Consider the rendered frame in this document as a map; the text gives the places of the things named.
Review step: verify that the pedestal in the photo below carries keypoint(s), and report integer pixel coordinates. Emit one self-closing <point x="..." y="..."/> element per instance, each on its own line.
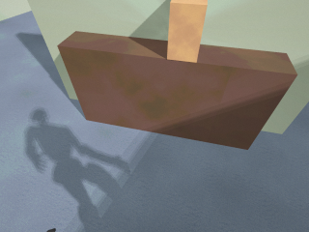
<point x="224" y="98"/>

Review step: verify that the carton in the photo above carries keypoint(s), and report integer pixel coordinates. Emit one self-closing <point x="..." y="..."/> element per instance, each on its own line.
<point x="186" y="23"/>

